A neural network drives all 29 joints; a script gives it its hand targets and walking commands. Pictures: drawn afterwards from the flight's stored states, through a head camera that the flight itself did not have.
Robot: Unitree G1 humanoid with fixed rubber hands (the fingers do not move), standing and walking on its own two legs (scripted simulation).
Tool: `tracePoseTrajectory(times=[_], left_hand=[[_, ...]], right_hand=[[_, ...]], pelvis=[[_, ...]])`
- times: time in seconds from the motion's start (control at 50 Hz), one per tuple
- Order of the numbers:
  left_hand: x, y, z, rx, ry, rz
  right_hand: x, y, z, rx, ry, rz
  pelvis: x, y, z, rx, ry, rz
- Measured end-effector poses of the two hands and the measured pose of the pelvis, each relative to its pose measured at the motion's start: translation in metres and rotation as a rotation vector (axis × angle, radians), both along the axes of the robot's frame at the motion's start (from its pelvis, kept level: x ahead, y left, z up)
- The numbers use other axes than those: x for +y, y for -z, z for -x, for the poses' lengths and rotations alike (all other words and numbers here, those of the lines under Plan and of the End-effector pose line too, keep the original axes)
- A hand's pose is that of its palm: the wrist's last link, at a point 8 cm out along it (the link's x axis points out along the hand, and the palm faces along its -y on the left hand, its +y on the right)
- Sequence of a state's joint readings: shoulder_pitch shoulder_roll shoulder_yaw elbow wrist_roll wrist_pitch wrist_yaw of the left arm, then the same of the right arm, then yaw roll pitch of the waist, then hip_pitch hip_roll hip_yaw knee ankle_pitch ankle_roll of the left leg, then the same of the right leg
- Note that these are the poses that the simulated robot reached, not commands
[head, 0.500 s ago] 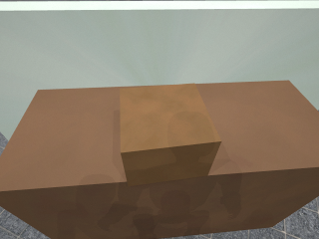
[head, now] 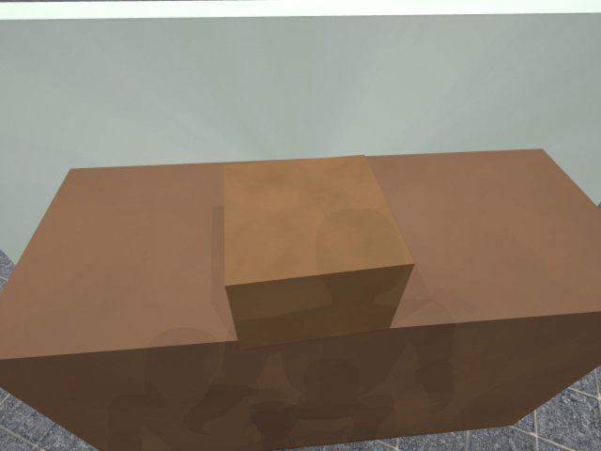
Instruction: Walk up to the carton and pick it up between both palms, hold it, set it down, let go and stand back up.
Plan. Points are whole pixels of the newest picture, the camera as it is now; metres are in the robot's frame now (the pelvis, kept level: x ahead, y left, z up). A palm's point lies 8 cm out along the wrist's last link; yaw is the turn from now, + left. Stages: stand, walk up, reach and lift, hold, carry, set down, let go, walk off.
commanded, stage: walk up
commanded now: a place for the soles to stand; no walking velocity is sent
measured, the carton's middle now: (305, 246) +0.44 +0.00 +0.02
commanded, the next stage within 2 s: reach and lift in 0.48 s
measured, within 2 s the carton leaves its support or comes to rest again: neither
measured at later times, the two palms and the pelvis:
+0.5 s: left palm out of the picture +0.03 +0.31 -0.11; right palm out of the picture +0.07 -0.29 -0.13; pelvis +0.01 +0.00 -0.01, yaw +4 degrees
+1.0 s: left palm out of the picture +0.14 +0.26 -0.09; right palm (528, 447) +0.17 -0.30 -0.08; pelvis +0.00 -0.03 -0.01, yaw +0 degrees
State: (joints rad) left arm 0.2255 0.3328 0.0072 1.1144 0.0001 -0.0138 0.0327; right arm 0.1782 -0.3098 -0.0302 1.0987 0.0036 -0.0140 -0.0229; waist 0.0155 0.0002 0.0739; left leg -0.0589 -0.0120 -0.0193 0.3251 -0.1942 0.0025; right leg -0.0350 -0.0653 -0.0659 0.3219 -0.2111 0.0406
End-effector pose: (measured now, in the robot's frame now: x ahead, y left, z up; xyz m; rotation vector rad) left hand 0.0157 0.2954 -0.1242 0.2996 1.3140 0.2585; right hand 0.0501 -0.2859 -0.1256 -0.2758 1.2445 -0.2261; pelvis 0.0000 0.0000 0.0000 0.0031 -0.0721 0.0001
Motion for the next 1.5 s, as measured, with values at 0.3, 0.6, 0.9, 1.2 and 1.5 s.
tracePoseTrajectory(times=[0.3,0.6,0.9,1.2,1.5], left_hand=[[0.004,-0.004,-0.008,-0.063,-0.010,-0.026],[0.015,0.001,-0.041,0.034,-0.041,-0.048],[-0.037,-0.033,-0.148,-0.239,0.030,0.018],[-0.030,-0.055,-0.121,-0.353,0.013,0.017],[-0.057,-0.086,-0.133,-0.541,0.059,0.088]], right_hand=[[-0.002,0.005,0.004,0.033,0.003,-0.002],[-0.004,0.009,-0.064,-0.077,-0.134,-0.010],[-0.008,-0.031,-0.125,-0.347,-0.171,-0.032],[0.026,-0.043,-0.097,-0.436,-0.180,-0.096],[0.027,-0.080,-0.074,-0.573,-0.115,-0.102]], pelvis=[[0.001,0.003,-0.004,-0.003,-0.046,0.002],[-0.005,0.019,0.007,0.029,-0.045,0.014],[-0.029,0.016,-0.001,0.009,-0.022,0.006],[-0.030,0.005,0.003,-0.008,-0.005,-0.001],[-0.011,0.001,0.019,-0.015,0.039,0.003]])
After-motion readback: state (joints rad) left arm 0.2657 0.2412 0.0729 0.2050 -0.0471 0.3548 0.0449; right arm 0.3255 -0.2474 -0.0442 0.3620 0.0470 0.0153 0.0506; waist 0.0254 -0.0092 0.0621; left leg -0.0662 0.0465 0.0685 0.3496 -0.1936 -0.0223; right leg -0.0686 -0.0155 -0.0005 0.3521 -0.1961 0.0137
